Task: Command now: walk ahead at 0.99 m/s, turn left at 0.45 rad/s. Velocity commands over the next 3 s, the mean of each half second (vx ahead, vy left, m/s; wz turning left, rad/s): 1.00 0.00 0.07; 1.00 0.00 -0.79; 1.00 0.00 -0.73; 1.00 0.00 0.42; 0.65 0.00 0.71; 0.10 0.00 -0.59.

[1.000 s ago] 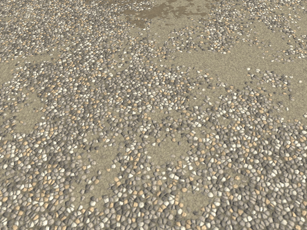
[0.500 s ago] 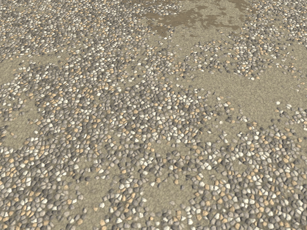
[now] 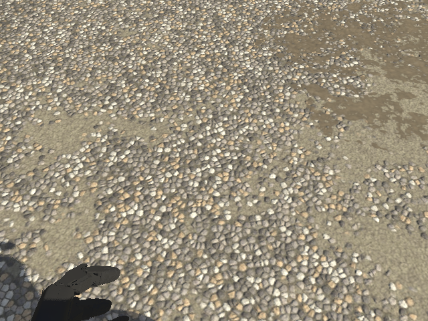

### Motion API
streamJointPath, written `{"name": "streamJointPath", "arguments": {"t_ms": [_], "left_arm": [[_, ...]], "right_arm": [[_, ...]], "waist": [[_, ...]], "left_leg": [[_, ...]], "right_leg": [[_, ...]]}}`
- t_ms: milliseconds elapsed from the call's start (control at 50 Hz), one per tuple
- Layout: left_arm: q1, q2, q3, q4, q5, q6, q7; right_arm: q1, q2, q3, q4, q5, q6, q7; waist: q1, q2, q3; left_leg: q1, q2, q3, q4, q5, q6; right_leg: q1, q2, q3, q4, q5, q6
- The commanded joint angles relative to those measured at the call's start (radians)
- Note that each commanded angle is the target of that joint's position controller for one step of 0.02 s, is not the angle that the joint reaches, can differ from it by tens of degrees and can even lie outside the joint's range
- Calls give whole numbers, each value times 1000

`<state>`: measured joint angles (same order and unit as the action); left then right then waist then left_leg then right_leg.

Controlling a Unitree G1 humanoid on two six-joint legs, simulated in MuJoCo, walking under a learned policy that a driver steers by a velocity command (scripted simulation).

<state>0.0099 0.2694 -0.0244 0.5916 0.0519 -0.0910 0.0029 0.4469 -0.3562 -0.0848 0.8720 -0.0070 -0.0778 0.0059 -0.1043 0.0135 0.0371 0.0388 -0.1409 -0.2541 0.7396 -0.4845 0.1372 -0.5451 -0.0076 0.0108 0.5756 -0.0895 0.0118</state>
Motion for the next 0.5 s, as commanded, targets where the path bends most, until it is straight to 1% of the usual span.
{"name": "streamJointPath", "arguments": {"t_ms": [20,40,60,80,100,120,140,160,200,220,240,260,280,300,320,340,360,380,400,420,440,460,480,500], "left_arm": [[433,273,125,79,9,5,1],[339,187,112,75,-1,4,-7],[318,143,104,95,0,4,-13],[343,118,96,126,2,0,-13],[368,83,83,162,2,-5,-13],[391,66,77,190,-6,-14,-15],[413,67,77,210,-16,-22,-17],[423,82,79,224,-25,-30,-18],[432,109,82,237,-30,-39,-18],[428,117,83,241,-32,-42,-19],[423,121,83,245,-36,-44,-21],[440,127,82,251,-44,-48,-24],[457,147,85,262,-47,-53,-26],[479,154,85,280,-50,-54,-28],[508,161,84,296,-52,-50,-28],[517,185,86,306,-50,-45,-25],[526,218,91,315,-47,-39,-17],[524,248,96,322,-41,-28,-8],[500,259,98,320,-41,-16,0],[499,191,81,297,-36,-14,-2],[632,-5,44,262,-64,-15,-9],[540,110,68,244,-76,-10,-5],[405,139,81,220,-70,-5,-5],[375,109,73,218,-61,-2,-14]], "right_arm": [[9,-5,37,-111,6,-26,-1],[-102,-47,27,-117,-5,-18,3],[-170,-49,31,-131,-18,-14,12],[-225,-35,35,-153,-29,-9,23],[-226,-9,43,-170,-37,-1,35],[-232,13,53,-176,-39,7,41],[-246,26,60,-188,-42,13,44],[-274,31,66,-204,-45,17,48],[-382,20,77,-255,-47,15,54],[-432,13,82,-277,-45,12,59],[-474,13,90,-292,-42,9,68],[-503,28,99,-297,-38,6,77],[-532,44,108,-307,-31,2,83],[-554,38,108,-305,-30,2,82],[-571,32,107,-307,-34,0,76],[-558,17,101,-303,-37,-1,66],[-508,-8,90,-291,-45,-2,54],[-369,-45,72,-251,-50,-3,37],[-161,-79,50,-185,-49,-3,19],[-1,-160,20,-146,-67,-3,-4],[17,-223,-1,-149,-100,-11,-12],[4,-181,-1,-157,-59,-1,-7],[-90,-108,13,-139,-49,-8,-7],[-136,-60,20,-127,-46,-17,-2]], "waist": [[188,-285,-374],[176,-142,-213],[169,-35,-142],[162,-22,-97],[134,-65,-70],[121,-83,-48],[111,-88,-26],[101,-89,7],[101,-80,64],[98,-80,85],[98,-74,96],[109,-59,89],[114,-77,105],[120,-58,118],[126,-53,111],[112,-71,80],[79,-101,18],[9,-126,-76],[-93,-123,-178],[-138,-57,-282],[-6,214,-448],[-49,139,-469],[-12,67,-234],[20,38,-129]], "left_leg": [[-749,38,87,706,89,-15],[-766,98,103,662,202,-17],[-742,124,119,614,242,-21],[-733,140,116,577,234,-20],[-723,150,106,546,222,-24],[-731,158,99,519,208,-27],[-757,162,95,492,198,-30],[-798,170,96,457,207,-36],[-844,176,128,336,296,-52],[-823,183,158,234,358,-57],[-753,189,214,116,432,-59],[-661,183,280,35,499,-53],[-569,189,306,-21,543,-40],[-547,179,329,-56,568,-28],[-526,168,340,-94,567,-17],[-484,137,350,-120,526,-10],[-402,100,350,-129,457,-2],[-246,68,334,-131,374,5],[-16,76,314,-164,345,9],[226,256,136,-155,123,16],[482,590,-363,-245,-157,87],[387,602,-565,-438,-261,92],[212,528,-351,-458,-165,61],[70,495,-216,-479,16,50]], "right_leg": [[920,-391,908,-312,-728,-220],[765,-345,709,-318,-654,-206],[645,-302,576,-316,-493,-199],[570,-260,472,-320,-381,-185],[512,-235,410,-334,-334,-179],[486,-221,371,-354,-299,-176],[470,-219,345,-378,-274,-178],[453,-224,313,-409,-247,-183],[409,-212,220,-480,-151,-189],[384,-193,156,-507,-79,-181],[347,-166,87,-538,-5,-167],[315,-149,41,-580,78,-161],[283,-175,34,-615,161,-166],[329,-178,6,-626,261,-163],[392,-181,-3,-596,385,-160],[462,-182,-12,-525,600,-155],[521,-194,-14,-409,828,-146],[535,-200,-10,-213,952,-134],[458,-177,-14,50,894,-123],[248,-120,-22,381,558,-120],[-77,7,19,785,-390,-111],[-158,12,76,886,-327,-132],[-216,-46,73,834,-192,-133],[-195,-79,65,774,-144,-130]]}}
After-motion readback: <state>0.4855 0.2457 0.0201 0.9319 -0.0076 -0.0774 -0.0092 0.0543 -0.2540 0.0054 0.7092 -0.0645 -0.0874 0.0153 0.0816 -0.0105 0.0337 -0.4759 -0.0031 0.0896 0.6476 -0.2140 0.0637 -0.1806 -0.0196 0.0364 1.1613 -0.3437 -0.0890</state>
